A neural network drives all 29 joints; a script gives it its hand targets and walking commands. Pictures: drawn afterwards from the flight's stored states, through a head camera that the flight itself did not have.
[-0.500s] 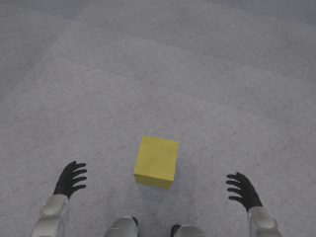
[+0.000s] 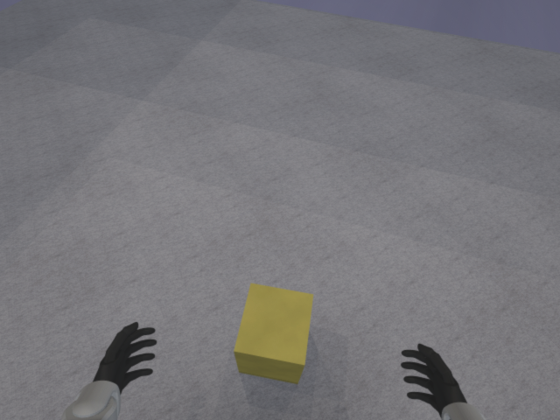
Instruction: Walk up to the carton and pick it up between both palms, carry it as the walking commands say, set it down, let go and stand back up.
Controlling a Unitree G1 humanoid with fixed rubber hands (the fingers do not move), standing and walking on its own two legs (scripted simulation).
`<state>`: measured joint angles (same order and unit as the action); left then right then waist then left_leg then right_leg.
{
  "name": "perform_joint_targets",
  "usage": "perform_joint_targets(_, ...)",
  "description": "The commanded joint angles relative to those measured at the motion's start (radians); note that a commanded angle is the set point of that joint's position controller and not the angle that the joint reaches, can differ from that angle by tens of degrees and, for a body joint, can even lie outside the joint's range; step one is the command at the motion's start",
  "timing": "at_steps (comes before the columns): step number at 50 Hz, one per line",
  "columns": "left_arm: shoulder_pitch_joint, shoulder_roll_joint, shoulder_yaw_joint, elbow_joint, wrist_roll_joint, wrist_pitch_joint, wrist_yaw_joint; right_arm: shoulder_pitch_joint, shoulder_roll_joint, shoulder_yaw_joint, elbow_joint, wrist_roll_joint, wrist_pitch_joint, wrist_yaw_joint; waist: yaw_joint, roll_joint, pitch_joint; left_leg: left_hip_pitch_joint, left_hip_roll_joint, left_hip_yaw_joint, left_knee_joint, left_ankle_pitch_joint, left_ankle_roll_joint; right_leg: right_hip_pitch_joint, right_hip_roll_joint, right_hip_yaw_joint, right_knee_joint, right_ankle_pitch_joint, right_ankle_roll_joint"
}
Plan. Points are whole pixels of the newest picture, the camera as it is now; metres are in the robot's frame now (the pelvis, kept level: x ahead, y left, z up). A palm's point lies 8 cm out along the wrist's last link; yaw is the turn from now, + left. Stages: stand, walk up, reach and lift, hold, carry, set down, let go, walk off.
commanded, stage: stand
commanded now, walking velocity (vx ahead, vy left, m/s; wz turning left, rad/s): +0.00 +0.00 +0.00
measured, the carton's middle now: (274, 334) +0.43 +0.01 -0.65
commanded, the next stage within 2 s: none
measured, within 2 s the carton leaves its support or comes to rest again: neither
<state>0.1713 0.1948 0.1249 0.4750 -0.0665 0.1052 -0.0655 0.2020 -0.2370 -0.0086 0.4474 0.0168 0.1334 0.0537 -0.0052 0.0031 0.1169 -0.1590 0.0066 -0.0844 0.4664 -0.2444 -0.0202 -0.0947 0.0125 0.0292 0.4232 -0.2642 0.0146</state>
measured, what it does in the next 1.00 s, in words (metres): stands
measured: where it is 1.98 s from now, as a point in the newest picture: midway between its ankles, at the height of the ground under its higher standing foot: outside the picture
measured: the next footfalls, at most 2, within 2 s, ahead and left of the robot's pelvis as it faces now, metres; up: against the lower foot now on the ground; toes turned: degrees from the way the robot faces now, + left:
none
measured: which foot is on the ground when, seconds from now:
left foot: down 0.00-1.00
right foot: down 0.00-1.00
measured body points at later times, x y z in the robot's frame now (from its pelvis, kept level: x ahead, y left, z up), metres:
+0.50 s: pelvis +0.00 -0.01 +0.00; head -0.02 +0.00 +0.45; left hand +0.14 +0.29 -0.08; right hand +0.16 -0.26 -0.08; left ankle +0.01 +0.14 -0.74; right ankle -0.02 -0.13 -0.74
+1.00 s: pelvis -0.01 -0.01 +0.00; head -0.04 -0.01 +0.45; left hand +0.13 +0.29 -0.08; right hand +0.13 -0.27 -0.09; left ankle +0.01 +0.14 -0.74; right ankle -0.02 -0.13 -0.74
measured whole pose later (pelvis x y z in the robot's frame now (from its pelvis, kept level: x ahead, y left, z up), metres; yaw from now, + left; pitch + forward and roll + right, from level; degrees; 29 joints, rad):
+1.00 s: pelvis -0.01 -0.01 +0.00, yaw +0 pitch -4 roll +0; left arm 0.24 0.32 0.12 0.69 -0.07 0.00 0.00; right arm 0.26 -0.24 -0.06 0.64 -0.02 0.00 0.01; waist 0.00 0.00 -0.03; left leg -0.18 0.01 -0.08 0.48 -0.24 -0.02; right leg -0.14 0.01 0.03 0.48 -0.28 0.00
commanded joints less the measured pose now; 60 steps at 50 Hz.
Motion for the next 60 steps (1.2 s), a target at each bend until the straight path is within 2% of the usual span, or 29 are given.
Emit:
perform_joint_targets(1,0.077,0.296,0.028,-0.006,0.101,-0.054,0.040,-0.004,-0.217,-0.074,0.000,-0.038,-0.037,-0.043,0.062,-0.019,-0.304,0.015,0.030,0.047,-0.022,0.250,-0.006,-0.029,-0.028,-0.022,-0.006,0.266,0.031)
perform_joint_targets(2,0.051,0.279,0.015,0.017,0.101,-0.056,0.049,-0.038,-0.209,-0.067,0.029,-0.040,-0.058,-0.053,0.059,-0.015,-0.349,-0.014,0.028,0.045,-0.014,0.239,-0.012,0.021,-0.025,-0.010,-0.002,0.243,0.028)
perform_joint_targets(3,0.023,0.249,-0.004,0.034,0.110,-0.063,0.053,0.011,-0.184,-0.064,0.047,-0.056,-0.083,-0.061,0.015,0.015,-0.326,0.005,0.026,0.033,-0.007,0.150,0.001,-0.031,-0.060,0.038,-0.019,0.221,0.011)
perform_joint_targets(4,0.022,0.247,0.006,0.032,0.110,-0.076,0.056,0.008,-0.195,-0.060,0.057,-0.071,-0.094,-0.056,0.039,0.013,-0.271,-0.044,0.018,0.038,-0.019,0.170,0.000,-0.051,-0.039,0.006,-0.025,0.207,0.014)
perform_joint_targets(10,0.032,0.240,-0.010,0.068,0.116,-0.109,0.050,-0.037,-0.225,-0.089,0.098,-0.083,-0.135,-0.063,0.026,0.042,-0.294,-0.040,0.041,0.017,-0.043,0.062,0.020,-0.067,-0.067,0.056,-0.038,0.061,-0.001)
perform_joint_targets(11,0.030,0.274,0.006,0.078,0.129,-0.111,0.057,-0.021,-0.199,-0.076,0.108,-0.077,-0.141,-0.066,0.031,-0.049,-0.272,-0.042,0.045,-0.016,-0.048,0.080,0.029,-0.076,-0.041,0.039,-0.013,0.072,-0.004)
perform_joint_targets(13,0.041,0.285,0.011,0.085,0.130,-0.122,0.063,-0.007,-0.257,-0.096,0.122,-0.078,-0.150,-0.065,0.024,0.060,-0.263,-0.068,0.053,-0.005,-0.054,0.098,0.029,-0.063,-0.063,0.051,-0.021,0.103,-0.008)
perform_joint_targets(18,0.071,0.298,0.000,0.108,0.123,-0.132,0.069,-0.007,-0.234,-0.091,0.132,-0.065,-0.169,-0.062,0.028,-0.010,-0.301,-0.046,0.058,-0.013,-0.026,0.180,0.036,-0.028,-0.067,0.043,0.008,0.198,-0.019)
perform_joint_targets(19,0.070,0.306,0.001,0.122,0.131,-0.130,0.074,0.000,-0.249,-0.098,0.125,-0.076,-0.171,-0.068,0.012,0.043,-0.272,-0.060,0.062,-0.013,-0.038,0.169,0.039,-0.042,-0.078,0.079,-0.007,0.187,-0.028)
perform_joint_targets(22,0.056,0.310,-0.008,0.135,0.127,-0.118,0.082,-0.002,-0.218,-0.089,0.150,-0.066,-0.173,-0.063,0.018,-0.008,-0.248,-0.037,0.038,-0.016,-0.013,0.171,0.045,-0.058,-0.083,0.075,-0.007,0.204,-0.029)
perform_joint_targets(26,0.062,0.308,-0.006,0.125,0.129,-0.142,0.076,-0.008,-0.231,-0.099,0.142,-0.079,-0.178,-0.065,0.016,0.032,-0.265,-0.054,0.049,0.006,-0.028,0.198,0.033,-0.023,-0.086,0.088,-0.009,0.259,-0.036)
perform_joint_targets(27,0.064,0.297,-0.002,0.113,0.128,-0.145,0.072,-0.009,-0.237,-0.097,0.145,-0.081,-0.176,-0.070,0.022,-0.012,-0.242,-0.081,0.045,0.002,-0.036,0.143,0.037,-0.065,-0.086,0.088,-0.008,0.192,-0.031)
perform_joint_targets(28,0.069,0.317,-0.001,0.127,0.124,-0.143,0.068,-0.029,-0.248,-0.098,0.152,-0.072,-0.170,-0.064,0.032,0.028,-0.225,-0.058,0.044,0.004,-0.033,0.178,0.031,-0.072,-0.065,0.080,-0.009,0.180,-0.024)
perform_joint_targets(30,0.053,0.321,0.003,0.121,0.129,-0.137,0.081,0.041,-0.227,-0.097,0.179,-0.057,-0.173,-0.064,0.005,-0.028,-0.235,0.002,0.059,-0.020,-0.011,0.148,0.032,-0.119,-0.096,0.103,-0.017,0.143,-0.042)
perform_joint_targets(31,0.047,0.323,0.008,0.124,0.130,-0.132,0.077,0.015,-0.255,-0.106,0.159,-0.062,-0.173,-0.068,-0.007,0.081,-0.200,-0.053,0.051,-0.018,-0.036,0.082,0.035,-0.125,-0.084,0.107,-0.016,0.082,-0.034)
perform_joint_targets(33,0.080,0.318,0.005,0.120,0.127,-0.141,0.072,-0.018,-0.258,-0.107,0.155,-0.073,-0.175,-0.066,0.026,0.044,-0.213,-0.105,0.069,-0.049,-0.052,0.084,0.053,-0.062,-0.077,0.083,0.012,0.095,-0.046)
perform_joint_targets(37,0.041,0.309,-0.003,0.130,0.126,-0.138,0.068,0.029,-0.236,-0.096,0.174,-0.073,-0.196,-0.069,0.015,0.003,-0.212,-0.093,0.051,-0.030,-0.046,0.063,0.049,-0.086,-0.084,0.109,-0.011,0.076,-0.049)
perform_joint_targets(38,0.015,0.318,0.010,0.122,0.119,-0.140,0.074,0.007,-0.232,-0.102,0.172,-0.070,-0.188,-0.066,0.000,0.043,-0.229,-0.078,0.048,-0.026,-0.044,0.064,0.055,-0.084,-0.088,0.107,-0.009,0.095,-0.054)
perform_joint_targets(40,0.047,0.301,-0.003,0.128,0.117,-0.152,0.068,0.010,-0.213,-0.089,0.177,-0.079,-0.191,-0.068,0.027,-0.001,-0.170,-0.087,0.063,-0.037,-0.040,0.102,0.055,-0.120,-0.080,0.097,-0.012,0.074,-0.050)
perform_joint_targets(41,0.048,0.312,-0.002,0.139,0.124,-0.146,0.069,0.018,-0.252,-0.103,0.169,-0.071,-0.185,-0.063,0.016,0.053,-0.176,-0.078,0.063,-0.045,-0.046,0.060,0.055,-0.124,-0.080,0.093,-0.023,0.044,-0.048)
perform_joint_targets(45,0.027,0.335,-0.003,0.144,0.129,-0.157,0.068,0.006,-0.240,-0.101,0.161,-0.071,-0.181,-0.059,0.011,0.034,-0.161,-0.086,0.046,-0.026,-0.050,0.053,0.053,-0.124,-0.074,0.094,-0.025,0.052,-0.046)
perform_joint_targets(48,0.054,0.350,-0.004,0.154,0.120,-0.159,0.066,0.048,-0.255,-0.116,0.179,-0.050,-0.185,-0.060,-0.004,-0.058,-0.212,-0.025,0.055,-0.032,-0.016,0.141,0.055,-0.132,-0.090,0.114,-0.024,0.116,-0.053)
perform_joint_targets(50,0.054,0.287,-0.016,0.136,0.118,-0.158,0.067,0.018,-0.244,-0.105,0.178,-0.064,-0.183,-0.069,0.007,0.049,-0.176,-0.095,0.053,-0.021,-0.007,0.127,0.058,-0.112,-0.083,0.091,-0.022,0.140,-0.042)
perform_joint_targets(51,0.050,0.332,-0.005,0.154,0.119,-0.151,0.070,0.072,-0.230,-0.099,0.185,-0.056,-0.188,-0.063,-0.014,-0.012,-0.202,-0.062,0.047,-0.037,0.009,0.130,0.062,-0.115,-0.106,0.119,-0.007,0.149,-0.066)
perform_joint_targets(53,0.021,0.336,-0.004,0.146,0.114,-0.151,0.069,0.028,-0.272,-0.111,0.180,-0.068,-0.185,-0.061,0.009,0.081,-0.178,-0.110,0.046,-0.027,-0.030,0.090,0.049,-0.107,-0.089,0.102,-0.003,0.084,-0.049)
perform_joint_targets(55,0.026,0.299,-0.010,0.137,0.105,-0.151,0.069,0.052,-0.254,-0.110,0.188,-0.063,-0.191,-0.064,0.003,0.025,-0.219,-0.073,0.070,-0.051,-0.022,0.147,0.062,-0.073,-0.093,0.089,0.018,0.146,-0.062)
perform_joint_targets(56,0.050,0.328,-0.001,0.163,0.113,-0.150,0.067,0.010,-0.243,-0.107,0.193,-0.063,-0.190,-0.071,0.024,0.070,-0.206,-0.090,0.068,-0.036,-0.011,0.138,0.064,-0.083,-0.082,0.089,0.009,0.154,-0.050)
perform_joint_targets(58,0.038,0.333,-0.006,0.173,0.119,-0.155,0.075,0.022,-0.234,-0.105,0.195,-0.062,-0.186,-0.057,0.004,0.015,-0.212,-0.079,0.050,-0.054,-0.012,0.119,0.071,-0.071,-0.099,0.105,-0.011,0.152,-0.062)
perform_joint_targets(60,0.062,0.320,-0.006,0.177,0.111,-0.155,0.069,0.019,-0.255,-0.104,0.196,-0.064,-0.187,-0.064,0.029,0.047,-0.198,-0.073,0.057,-0.043,-0.023,0.152,0.059,-0.069,-0.088,0.100,-0.007,0.169,-0.049)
